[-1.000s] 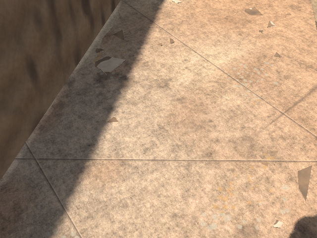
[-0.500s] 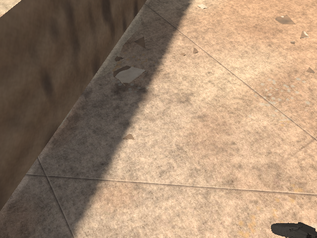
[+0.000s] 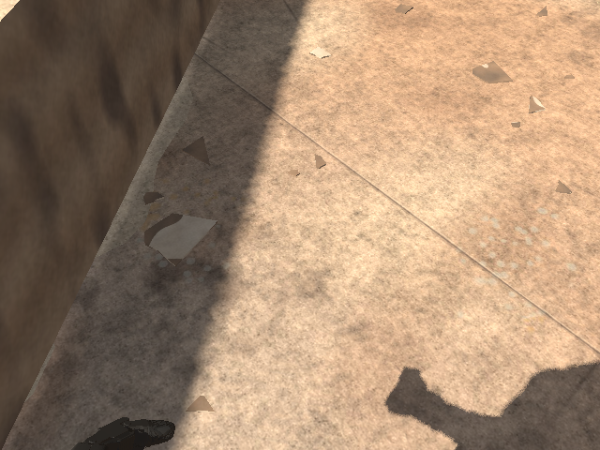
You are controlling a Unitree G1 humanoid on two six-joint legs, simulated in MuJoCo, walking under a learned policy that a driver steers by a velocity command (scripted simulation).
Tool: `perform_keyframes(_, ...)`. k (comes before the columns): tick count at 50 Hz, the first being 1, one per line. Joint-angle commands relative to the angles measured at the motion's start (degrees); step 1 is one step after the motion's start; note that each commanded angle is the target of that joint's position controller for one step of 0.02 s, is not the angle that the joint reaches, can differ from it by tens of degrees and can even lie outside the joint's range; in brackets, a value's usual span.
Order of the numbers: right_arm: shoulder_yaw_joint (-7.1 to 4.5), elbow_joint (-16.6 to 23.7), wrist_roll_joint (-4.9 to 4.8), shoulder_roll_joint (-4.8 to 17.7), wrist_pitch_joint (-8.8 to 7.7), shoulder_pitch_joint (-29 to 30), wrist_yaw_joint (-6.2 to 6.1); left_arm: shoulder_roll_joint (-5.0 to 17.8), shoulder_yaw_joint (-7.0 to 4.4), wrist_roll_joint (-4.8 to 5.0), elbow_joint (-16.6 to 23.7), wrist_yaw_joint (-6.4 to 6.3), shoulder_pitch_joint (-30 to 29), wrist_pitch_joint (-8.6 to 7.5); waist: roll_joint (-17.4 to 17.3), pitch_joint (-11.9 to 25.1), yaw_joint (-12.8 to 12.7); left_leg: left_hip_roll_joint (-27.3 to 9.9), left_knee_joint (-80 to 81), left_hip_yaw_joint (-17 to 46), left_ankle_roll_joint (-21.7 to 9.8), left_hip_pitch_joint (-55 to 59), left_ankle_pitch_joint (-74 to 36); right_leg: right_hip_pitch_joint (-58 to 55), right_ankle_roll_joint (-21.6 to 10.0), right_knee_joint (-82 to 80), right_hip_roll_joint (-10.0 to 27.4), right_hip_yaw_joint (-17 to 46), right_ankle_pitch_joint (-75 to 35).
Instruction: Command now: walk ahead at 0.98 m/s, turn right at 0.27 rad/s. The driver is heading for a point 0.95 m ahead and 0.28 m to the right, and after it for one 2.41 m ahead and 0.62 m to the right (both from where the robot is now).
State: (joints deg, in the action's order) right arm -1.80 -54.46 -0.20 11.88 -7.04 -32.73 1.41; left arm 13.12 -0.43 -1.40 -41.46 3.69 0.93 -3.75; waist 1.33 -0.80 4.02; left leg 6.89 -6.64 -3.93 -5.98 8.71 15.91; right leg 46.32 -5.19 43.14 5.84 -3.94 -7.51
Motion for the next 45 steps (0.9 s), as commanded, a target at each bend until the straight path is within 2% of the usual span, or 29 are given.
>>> perform_keyframes(1, -1.06, 2.12, 0.13, 8.68, -1.52, 0.45, -0.98, 2.09, 0.48, 0.81, 3.44, 0.14, -6.26, -0.78, -3.08, -7.99, -1.92, -15.18, 6.34, -0.41, 0.67, -8.19, -46.17, -11.25, -2.68, -8.62, -4.46, -4.28, -4.07)
perform_keyframes(3, -1.08, 1.24, 1.42, 10.11, -0.57, -0.35, -2.3, 4.18, -0.11, 0.65, 2.49, -0.45, -5.25, -0.69, -5.56, -4.03, -2.79, -15.88, -0.76, -3.19, 2.61, 1.2, -68.45, -13.85, -3.95, -9.6, -9.83, -7.33, 1.52)
perform_keyframes(4, -1.32, 0.85, 2.3, 11.41, 0.24, -0.16, -3.3, 5.45, -0.49, 0.51, 1.67, -0.63, -1.76, -0.59, -7.74, -0.97, -5.02, -17.18, -8.01, -4.02, 3.65, 4.41, -79.03, -17.24, -4.73, -9.69, -12.01, -7.85, 4.93)
perform_keyframes(6, -2.24, 1.66, 3.74, 14.13, 2.06, 3.98, -4.62, 9.55, -2.45, 0.72, -4.63, -1.16, 18.01, -0.44, -9.91, 8.98, -14.12, -18.42, -34.33, -5.06, 4.75, 2.58, -85.49, -35.46, -7.1, -10.26, -14.16, -6.0, 10.18)
perform_keyframes(7, -2.81, 2.95, 3.67, 15.59, 2.42, 8.33, -4.64, 11.72, -3.97, 0.47, -7.92, -1.88, 30.06, -0.17, -8.62, 12.44, -20.5, -16.54, -54.36, -5.62, 4.15, -8.13, -74.33, -49.45, -9.55, -13.24, -11.02, -0.8, 14.75)
perform_keyframes(8, -1.1, 5.21, 4.22, 8.19, 0.99, 11.13, -3.36, 13.94, -4.9, 0.25, -9.28, -2.76, 31.56, 0.7, 1.99, 11.67, -16.35, -9.01, -72.86, -3.39, 2.4, -28.04, -13.37, -60.22, -10.81, -6.3, -1.13, 12.98, 19.49)
perform_keyframes(9, -0.42, 9.99, 0.59, 5.51, -0.13, 7.79, -1.92, 17.64, -6.18, -0.36, -8.44, -2.78, 26.61, 1.26, 17.04, 16.1, -9.12, -1.36, -88.99, 5.14, 5.56, -54.09, 12.25, -74.05, -23.7, -19.01, 9.55, 47.97, 28.11)
perform_keyframes(10, 0.05, 11.03, 1.33, 8.56, -1.31, 13.23, -2.14, 14.38, -6.28, 0.29, -7.37, -2.47, 23.6, 1.02, 3.39, 11.76, -10.43, -6.2, -84.19, 10.39, 3.12, -57.99, 4.16, -69.72, -21.23, -26.83, 8.75, 48.41, 29.02)
perform_keyframes(12, 0.32, 12.35, 2.28, 8.79, -1.96, 18.21, -1.77, 9.5, -5.45, 0.29, -8.5, -2.62, 20.9, 0.59, -7.29, 1.29, -5.7, -10.16, -73.48, 9.71, 3.25, -52.94, 0.03, -51.72, -16.67, -30.5, 4.82, 37.77, 21.8)
perform_keyframes(13, 0.6, 13.21, 3.65, 7.99, -0.93, 18.97, -1.49, 8.85, -5.01, 0.56, -8.43, -3.06, 20.31, 0.09, -8.25, -0.59, -3.64, -11.17, -71.15, 9.64, 4.46, -50.27, 1.09, -45.08, -15.44, -30.88, 2.2, 33.98, 18.73)
perform_keyframes(14, 0.97, 13.73, 4.72, 7.12, 0.37, 18.47, -1.07, 8.27, -4.54, 0.94, -8.68, -3.34, 19.91, -0.5, -7.03, -2.05, -1.58, -12.15, -68.24, 9.19, 5.79, -48.32, 2.03, -39.56, -15.28, -31.76, 0.46, 31.8, 17.05)
perform_keyframes(16, 1.46, 16.27, 5.08, 6.51, 2.09, 22.48, -0.57, 9.43, -4.57, 1.67, -8.34, -3.21, 20.17, -1.76, -5.43, -4.69, -1.07, -13.48, -59.78, 6.73, 7.89, -46.3, 2.64, -30.54, -14.8, -34.07, -2.43, 27.87, 15.8)
perform_keyframes(19, 2.58, 21.35, 3.62, 5.62, 2.08, 34.35, 0.37, 11.05, -5.16, 1.43, -7.66, -3.11, 21.63, -2.48, -2.38, -7.69, -4.23, -12.15, -41.41, 3.15, 9.23, -39.71, -12.79, -22.27, -11.98, -36.17, -6.42, 24.18, 5.71)
perform_keyframes(21, 2.86, 22.25, 2.54, 5.37, 1.95, 36.86, 0.52, 12.2, -5.77, 2.01, -7.97, -2.64, 24.29, -2.47, -0.03, -5.27, -6.94, -9.83, -33.27, 2.42, 8.29, -34.07, -22.48, -24.94, -9.31, -35.19, -6.67, 23.84, -2.82)
perform_keyframes(24, 2.41, 23.5, 1.97, 7.54, 1.9, 38.54, -0.11, 13.49, -6.29, 2.18, -7.95, -2.91, 25.85, -2.04, 1.9, -2.79, -8.4, -7.81, -25.2, 3.52, 6.89, -31.3, -22.67, -35.5, -6.99, -30.53, -5.0, 25.24, -11.43)
perform_keyframes(26, 0.81, 21.65, 1.87, 11.46, 1.61, 31.27, -1.2, 15.82, -6.81, 1.7, -7.44, -3.4, 24.89, -1.93, 1.92, 3.46, -4.86, -5.06, -22.38, 4.32, 5.87, -20.76, -16.3, -40.51, -4.31, -18.45, -4.84, 25.79, -24.88)
perform_keyframes(27, -0.43, 19.36, 1.58, 13.9, 1.29, 21.76, -2.03, 18.1, -7.29, 1.36, -6.8, -3.3, 22.37, -1.97, 2.06, 8.59, 0.87, -5.73, -22.34, 4.86, 5.38, -10.59, -12.46, -38.81, -3.23, -6.7, -5.68, 25.41, -25.48)
perform_keyframes(28, -1.99, 16.58, 2.05, 17.33, 1.19, 9.25, -3.26, 16.36, -6.89, 0.82, -5.69, -3.01, 19.2, -2.49, 1.6, 14.55, 7.15, -10.53, -25.87, 7.89, 4.54, 3.5, -4.93, -30.91, -2.59, 7.95, -7.85, 23.94, -17.98)
perform_keyframes(29, -2.92, 14.32, 3.9, 20.27, 1.16, -1.27, -4.12, 5.88, -4.28, 0.07, -3.8, -3.33, 18.82, -2.82, -11.24, 20.47, 7.91, -26.07, -26.08, 22.7, 3.99, 15.5, 9.89, -19.84, -3.43, 28.3, -11.47, 18.99, 29.74)
perform_keyframes(30, -3.91, 15.28, 4.83, 23.57, 1.45, 6.14, -3.15, 4.4, -2.98, 4.17, 0.0, -3.55, 27.75, -2.28, -29.48, 28.13, -1.05, -37.71, -11.39, 57.16, -2.79, 20.55, 22.79, -5.66, -2.06, 41.22, -13.46, 13.15, 37.19)
perform_keyframes(31, -3.14, 17.25, 3.99, 15.57, 1.99, 13.71, -2.7, 10.19, -3.55, 2.12, -2.49, -4.23, 20.84, -0.84, -13.79, 16.87, 0.41, -32.06, -7.35, 49.87, -1.97, 10.1, 32.34, -1.95, -2.52, 40.79, -7.87, 11.18, 28.75)
perform_keyframes(32, -2.09, 16.91, 3.34, 11.66, 2.1, 16.87, -2.56, 11.22, -4.12, 1.05, -2.04, -3.41, 16.48, -0.12, -7.86, 9.52, 0.11, -29.11, -8.37, 37.75, -1.22, 2.26, 22.82, -2.44, -2.0, 37.09, -5.84, 9.72, 23.85)
perform_keyframes(33, -1.59, 15.31, 3.77, 9.69, 2.16, 16.57, -2.46, 10.52, -4.14, 0.57, -1.98, -2.55, 13.92, 0.34, -2.27, 5.51, -0.23, -26.39, -8.1, 29.02, -0.45, -3.63, 10.87, -3.89, -1.44, 35.03, -4.23, 9.1, 22.43)
perform_keyframes(35, -0.67, 10.81, 3.06, 7.0, 1.39, 11.83, -2.36, 6.56, -3.29, -0.52, 0.06, -0.96, 11.23, 1.75, -5.38, 1.65, -1.64, -23.62, -7.9, 18.1, 1.02, -9.15, -1.49, -4.47, -1.16, 32.82, -1.44, 9.04, 22.36)
perform_keyframes(36, -0.5, 9.16, 2.15, 6.28, 0.76, 10.98, -1.97, 4.79, -2.77, -0.6, 1.6, -0.61, 10.37, 2.43, -7.07, 1.89, -2.84, -23.83, -6.99, 15.9, 1.09, -9.39, -3.17, -3.1, -1.04, 32.56, -0.96, 8.67, 22.01)
perform_keyframes(39, -0.61, 7.59, 1.16, 6.29, -0.76, 12.25, -1.21, 4.35, -1.83, -0.85, 5.7, 0.5, 4.51, 3.44, -6.55, -1.66, -4.55, -22.65, -3.49, 4.41, 2.38, -13.76, -14.91, -1.14, -0.63, 27.91, 0.28, 6.48, 15.99)
perform_keyframes(41, -0.84, 7.12, 1.32, 7.5, -1.39, 14.09, -1.27, 5.04, -1.49, -0.55, 7.78, 1.14, 1.04, 3.43, -5.97, -4.25, -5.83, -20.75, -1.21, -2.62, 3.28, -16.46, -19.5, -2.94, -0.8, 20.2, -0.07, 4.53, 9.74)
perform_keyframes(43, -0.52, 5.26, 1.49, 7.75, -1.77, 11.88, -1.18, 3.55, -0.33, -1.31, 8.97, 1.86, -3.21, 2.49, -2.02, -8.47, -5.52, -18.13, 0.78, -7.37, 2.97, -21.38, -34.41, -11.66, -1.5, 4.91, -3.64, 0.42, 6.46)
perform_keyframes(45, -0.79, 3.51, 1.06, 11.7, -1.67, 9.31, -1.19, 2.81, 0.25, -1.76, 6.91, 1.8, -0.86, 1.24, -1.98, -7.75, -6.43, -19.57, -0.53, -7.28, 1.47, -21.04, -52.77, -22.78, -2.44, -2.7, -8.69, -2.56, 4.63)
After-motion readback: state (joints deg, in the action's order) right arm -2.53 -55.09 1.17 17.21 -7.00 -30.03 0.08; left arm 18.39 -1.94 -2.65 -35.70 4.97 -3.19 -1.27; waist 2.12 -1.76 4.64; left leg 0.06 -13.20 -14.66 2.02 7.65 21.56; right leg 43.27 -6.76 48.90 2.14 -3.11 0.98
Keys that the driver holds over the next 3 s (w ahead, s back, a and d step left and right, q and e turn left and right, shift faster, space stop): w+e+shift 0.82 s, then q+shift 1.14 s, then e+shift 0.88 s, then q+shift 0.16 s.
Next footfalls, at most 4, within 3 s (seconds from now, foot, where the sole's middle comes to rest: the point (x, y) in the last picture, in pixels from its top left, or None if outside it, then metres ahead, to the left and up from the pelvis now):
0.14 right None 0.34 -0.05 -0.77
0.56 left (282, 319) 0.81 0.02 -0.77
0.98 right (425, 253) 0.99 -0.39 -0.77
1.42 left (374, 200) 1.20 -0.28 -0.77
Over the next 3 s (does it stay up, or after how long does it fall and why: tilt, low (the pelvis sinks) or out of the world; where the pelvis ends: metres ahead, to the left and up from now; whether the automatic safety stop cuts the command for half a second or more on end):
stays up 1.08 -0.40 0.01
